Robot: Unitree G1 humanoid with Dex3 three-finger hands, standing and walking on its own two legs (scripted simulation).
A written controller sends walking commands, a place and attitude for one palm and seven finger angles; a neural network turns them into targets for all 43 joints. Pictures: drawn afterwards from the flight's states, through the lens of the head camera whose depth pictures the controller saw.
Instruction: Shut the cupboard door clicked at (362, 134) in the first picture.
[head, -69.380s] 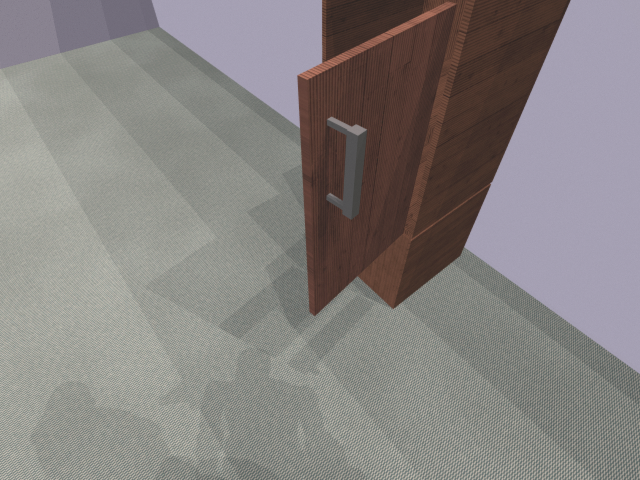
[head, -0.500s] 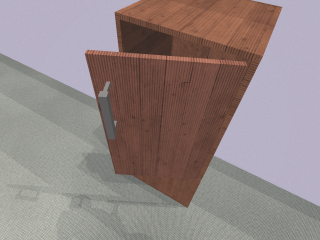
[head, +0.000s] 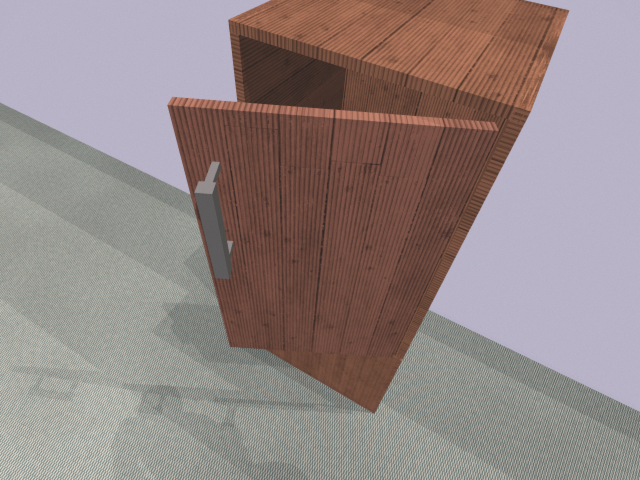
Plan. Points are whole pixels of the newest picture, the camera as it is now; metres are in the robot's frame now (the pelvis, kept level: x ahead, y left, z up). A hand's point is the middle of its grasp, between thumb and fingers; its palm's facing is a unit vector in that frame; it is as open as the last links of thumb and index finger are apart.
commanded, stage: raise the hand and make a fist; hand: left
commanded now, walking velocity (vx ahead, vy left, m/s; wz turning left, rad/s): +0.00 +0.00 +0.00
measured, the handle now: (219, 224) +0.41 +0.16 +0.09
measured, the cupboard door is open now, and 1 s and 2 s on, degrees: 27 27 27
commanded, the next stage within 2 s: bring the fist close to the handle in 1.88 s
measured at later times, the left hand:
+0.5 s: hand out of the picture +0.12 +0.17 -0.03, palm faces +0.19 -0.98 -0.08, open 5.6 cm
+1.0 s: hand (178, 413) +0.19 +0.17 +0.02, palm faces -0.01 -1.00 -0.03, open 3.5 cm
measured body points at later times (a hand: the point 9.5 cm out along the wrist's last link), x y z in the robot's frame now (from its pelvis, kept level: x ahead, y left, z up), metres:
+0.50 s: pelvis -0.02 -0.05 -0.08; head +0.01 -0.03 +0.37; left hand +0.10 +0.22 -0.02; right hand +0.22 -0.28 -0.11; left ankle +0.02 +0.07 -0.74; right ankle -0.02 -0.13 -0.74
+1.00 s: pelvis -0.01 -0.02 -0.06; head +0.04 -0.02 +0.39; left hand +0.18 +0.22 +0.03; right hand +0.16 -0.27 -0.13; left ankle +0.01 +0.08 -0.74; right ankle -0.02 -0.13 -0.74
